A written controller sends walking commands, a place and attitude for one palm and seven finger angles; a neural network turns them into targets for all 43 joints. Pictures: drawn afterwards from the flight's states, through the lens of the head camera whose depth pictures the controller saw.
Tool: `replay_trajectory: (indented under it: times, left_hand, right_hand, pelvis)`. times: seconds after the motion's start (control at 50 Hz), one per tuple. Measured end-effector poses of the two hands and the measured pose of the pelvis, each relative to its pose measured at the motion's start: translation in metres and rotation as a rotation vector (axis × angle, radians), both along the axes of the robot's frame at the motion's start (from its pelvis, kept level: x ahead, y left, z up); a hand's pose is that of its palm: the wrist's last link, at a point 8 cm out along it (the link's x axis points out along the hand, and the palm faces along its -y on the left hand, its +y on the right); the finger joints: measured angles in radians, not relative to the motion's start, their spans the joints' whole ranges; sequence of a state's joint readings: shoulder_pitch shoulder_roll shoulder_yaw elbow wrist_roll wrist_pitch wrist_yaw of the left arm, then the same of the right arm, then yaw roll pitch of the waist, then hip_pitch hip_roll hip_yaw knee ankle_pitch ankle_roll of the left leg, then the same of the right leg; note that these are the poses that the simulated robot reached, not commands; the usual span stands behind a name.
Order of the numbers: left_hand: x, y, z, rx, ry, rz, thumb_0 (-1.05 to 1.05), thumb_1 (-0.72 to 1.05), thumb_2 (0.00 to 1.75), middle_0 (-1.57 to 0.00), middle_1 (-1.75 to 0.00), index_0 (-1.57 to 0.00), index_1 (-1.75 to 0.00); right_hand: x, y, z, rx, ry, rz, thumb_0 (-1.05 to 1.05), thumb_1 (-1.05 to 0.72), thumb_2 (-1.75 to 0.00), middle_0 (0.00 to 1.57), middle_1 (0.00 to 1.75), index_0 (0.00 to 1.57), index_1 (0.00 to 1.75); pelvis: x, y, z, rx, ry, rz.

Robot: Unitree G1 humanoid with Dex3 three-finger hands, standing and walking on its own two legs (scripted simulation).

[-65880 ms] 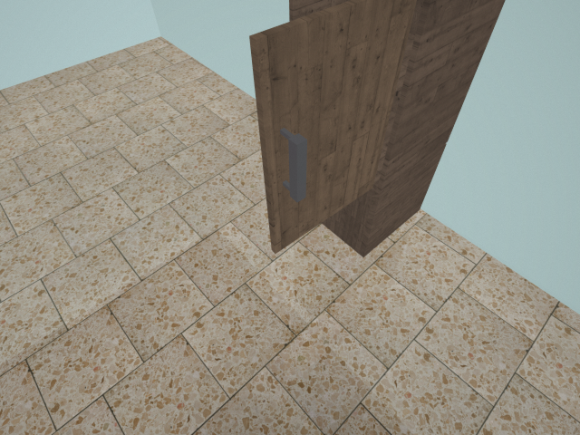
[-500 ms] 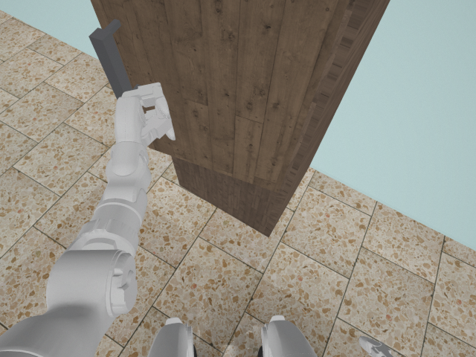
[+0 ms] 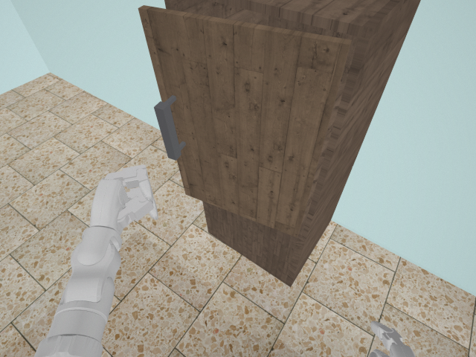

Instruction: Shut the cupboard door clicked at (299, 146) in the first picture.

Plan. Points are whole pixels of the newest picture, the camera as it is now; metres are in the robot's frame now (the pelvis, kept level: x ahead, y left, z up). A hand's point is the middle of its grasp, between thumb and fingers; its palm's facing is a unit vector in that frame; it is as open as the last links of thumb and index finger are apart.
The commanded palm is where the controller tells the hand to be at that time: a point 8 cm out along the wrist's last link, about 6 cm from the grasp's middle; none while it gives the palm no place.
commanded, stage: draw the hand back to the body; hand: left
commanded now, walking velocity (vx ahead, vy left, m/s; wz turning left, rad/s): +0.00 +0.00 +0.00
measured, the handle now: (173, 128) +0.64 +0.18 +0.01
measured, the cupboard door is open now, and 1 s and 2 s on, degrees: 11 11 11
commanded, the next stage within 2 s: step back with the hand held close in 1.02 s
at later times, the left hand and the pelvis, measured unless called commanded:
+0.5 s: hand (42, 235) +0.24 +0.25 +0.16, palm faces +0.39 -0.85 -0.35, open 5.0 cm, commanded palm +0.19 +0.29 +0.19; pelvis +0.03 +0.01 +0.03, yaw +1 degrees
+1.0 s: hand (21, 242) +0.22 +0.25 +0.19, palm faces +0.46 -0.78 -0.42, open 7.4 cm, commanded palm +0.17 +0.29 +0.21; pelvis +0.04 -0.01 +0.03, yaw +1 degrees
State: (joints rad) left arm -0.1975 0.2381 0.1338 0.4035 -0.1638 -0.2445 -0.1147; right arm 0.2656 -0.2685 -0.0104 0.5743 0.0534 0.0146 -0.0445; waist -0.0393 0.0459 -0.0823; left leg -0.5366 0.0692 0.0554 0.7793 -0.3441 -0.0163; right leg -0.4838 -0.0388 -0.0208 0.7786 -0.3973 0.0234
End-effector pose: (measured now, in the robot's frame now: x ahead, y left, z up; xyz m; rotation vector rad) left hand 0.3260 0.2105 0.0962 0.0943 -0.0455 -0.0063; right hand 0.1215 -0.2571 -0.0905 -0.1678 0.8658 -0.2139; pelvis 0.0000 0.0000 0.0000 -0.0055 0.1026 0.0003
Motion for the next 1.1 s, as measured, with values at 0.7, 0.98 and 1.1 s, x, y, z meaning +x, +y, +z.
replay_trajectory:
  times: [0.7, 0.98, 1.1]
  left_hand:
    - [-0.161, 0.096, 0.125, 0.429, -0.103, 0.527, 0.01, 0.89, 0.90, -0.36, -0.47, -0.36, -0.47]
    - [-0.148, 0.077, 0.105, 0.368, -0.062, 0.488, 0.01, 0.89, 0.90, -0.22, -0.31, -0.22, -0.31]
    - [-0.146, 0.077, 0.120, 0.403, -0.118, 0.479, 0.01, 0.89, 0.90, -0.21, -0.30, -0.21, -0.31]
  right_hand:
    - [0.092, 0.046, 0.038, 0.039, -0.172, 0.179, 0.02, -0.90, -0.90, 0.20, 0.30, 0.20, 0.30]
    - [0.090, 0.027, 0.040, 0.007, -0.182, 0.151, 0.02, -0.90, -0.90, 0.20, 0.30, 0.20, 0.30]
    - [0.092, 0.025, 0.043, 0.013, -0.203, 0.134, 0.02, -0.90, -0.90, 0.20, 0.30, 0.20, 0.30]
  pelvis:
    - [0.036, 0.001, 0.034, 0.010, -0.163, 0.018]
    - [0.036, -0.010, 0.034, 0.014, -0.161, 0.014]
    - [0.038, -0.011, 0.034, 0.012, -0.167, 0.009]
